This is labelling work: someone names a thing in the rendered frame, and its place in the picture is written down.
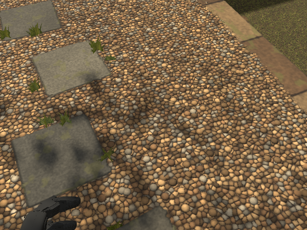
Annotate left robot hand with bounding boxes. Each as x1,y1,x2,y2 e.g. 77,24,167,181
20,195,81,230

